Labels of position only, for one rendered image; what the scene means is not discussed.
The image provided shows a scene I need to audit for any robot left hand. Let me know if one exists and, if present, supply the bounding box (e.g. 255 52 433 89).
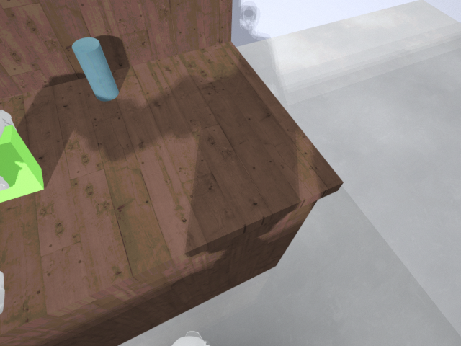
0 110 17 191

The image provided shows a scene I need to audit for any table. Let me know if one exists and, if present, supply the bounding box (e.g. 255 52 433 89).
0 0 343 346

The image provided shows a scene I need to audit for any robot left shin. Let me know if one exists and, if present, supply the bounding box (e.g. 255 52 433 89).
185 332 202 339

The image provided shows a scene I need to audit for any sponge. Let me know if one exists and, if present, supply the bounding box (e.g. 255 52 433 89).
0 125 44 203

